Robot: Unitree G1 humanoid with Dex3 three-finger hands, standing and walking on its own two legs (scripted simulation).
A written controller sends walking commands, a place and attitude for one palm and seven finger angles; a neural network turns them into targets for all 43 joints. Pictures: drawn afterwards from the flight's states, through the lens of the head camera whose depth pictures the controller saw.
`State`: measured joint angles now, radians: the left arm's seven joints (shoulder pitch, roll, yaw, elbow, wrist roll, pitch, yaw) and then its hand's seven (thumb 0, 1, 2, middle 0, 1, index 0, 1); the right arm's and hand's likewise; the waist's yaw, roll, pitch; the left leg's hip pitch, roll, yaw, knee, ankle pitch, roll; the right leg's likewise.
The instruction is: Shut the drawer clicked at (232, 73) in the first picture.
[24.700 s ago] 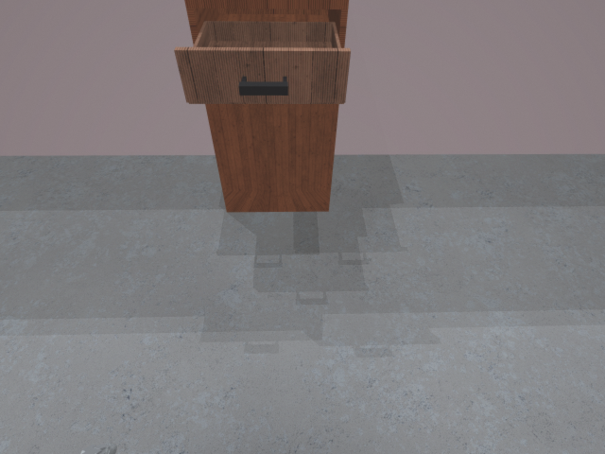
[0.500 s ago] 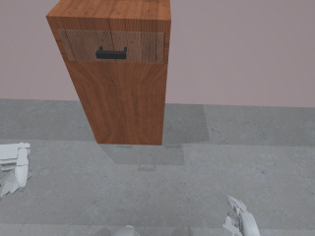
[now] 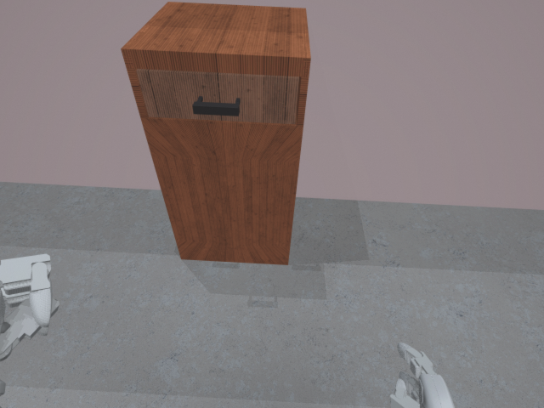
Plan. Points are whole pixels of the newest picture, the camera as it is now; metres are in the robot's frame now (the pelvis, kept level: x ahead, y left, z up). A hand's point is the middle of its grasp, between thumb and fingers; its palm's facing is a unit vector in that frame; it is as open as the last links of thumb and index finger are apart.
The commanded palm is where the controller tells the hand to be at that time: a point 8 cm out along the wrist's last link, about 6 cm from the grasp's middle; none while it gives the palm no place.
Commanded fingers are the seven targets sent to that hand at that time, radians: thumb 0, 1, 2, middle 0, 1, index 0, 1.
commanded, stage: stop stepping back and stand still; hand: left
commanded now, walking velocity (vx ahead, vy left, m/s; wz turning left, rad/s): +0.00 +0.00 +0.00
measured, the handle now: (217, 104) +0.85 +0.20 +0.03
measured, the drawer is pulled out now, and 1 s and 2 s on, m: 0.00 0.00 0.00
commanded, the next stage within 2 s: let the arm hang, fingers relaxed in 0.18 s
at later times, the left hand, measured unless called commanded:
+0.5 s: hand out of the picture +0.11 +0.23 -0.14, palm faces +0.02 -0.96 -0.28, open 3.0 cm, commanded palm none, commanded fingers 0.00 0.90 0.90 -0.92 -1.08 -0.92 -1.08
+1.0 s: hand out of the picture -0.07 +0.19 -0.17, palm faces +0.06 -0.97 -0.22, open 6.6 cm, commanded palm none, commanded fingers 0.00 0.90 0.90 -0.20 -0.30 -0.20 -0.30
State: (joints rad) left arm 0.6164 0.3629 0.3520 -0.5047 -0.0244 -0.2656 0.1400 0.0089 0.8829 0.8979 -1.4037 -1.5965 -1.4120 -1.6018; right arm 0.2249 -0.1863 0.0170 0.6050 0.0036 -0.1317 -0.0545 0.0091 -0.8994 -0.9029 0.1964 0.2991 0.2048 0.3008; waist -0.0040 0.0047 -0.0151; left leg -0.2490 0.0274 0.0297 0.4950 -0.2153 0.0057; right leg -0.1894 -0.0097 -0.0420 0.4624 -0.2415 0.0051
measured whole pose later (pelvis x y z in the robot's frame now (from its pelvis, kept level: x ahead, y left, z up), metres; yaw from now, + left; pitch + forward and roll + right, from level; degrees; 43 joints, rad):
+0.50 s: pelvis -0.02 +0.02 -0.01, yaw +1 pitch -2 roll -1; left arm 0.25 0.26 0.04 0.66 0.04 0.06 0.01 0.00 0.90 0.90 -1.23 -1.43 -1.24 -1.44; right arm 0.16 -0.26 -0.01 0.86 -0.02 -0.01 0.00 0.01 -0.90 -0.90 0.20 0.30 0.21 0.30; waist -0.03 0.00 0.02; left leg -0.33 -0.01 0.02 0.59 -0.24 0.03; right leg -0.27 -0.05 -0.05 0.59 -0.28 0.03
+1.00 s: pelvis -0.01 +0.01 +0.00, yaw +2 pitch -2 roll -1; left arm 0.35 0.17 0.01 1.16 0.01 0.01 0.03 0.00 0.90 0.90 -0.32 -0.45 -0.33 -0.45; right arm 0.32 -0.12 -0.01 1.12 -0.01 0.02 -0.03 0.00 -0.90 -0.90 0.20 0.30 0.20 0.30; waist 0.00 0.02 0.05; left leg -0.26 0.00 0.01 0.48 -0.18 0.02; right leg -0.20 -0.04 -0.06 0.47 -0.23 0.01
